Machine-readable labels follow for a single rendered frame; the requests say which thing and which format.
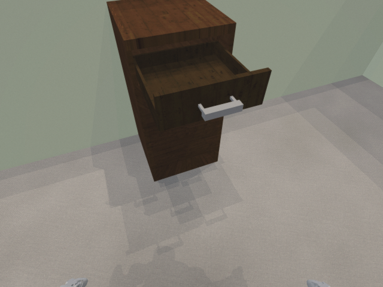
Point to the cabinet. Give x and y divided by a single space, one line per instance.
144 26

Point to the handle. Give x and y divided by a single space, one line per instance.
221 110

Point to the drawer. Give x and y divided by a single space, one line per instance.
176 80

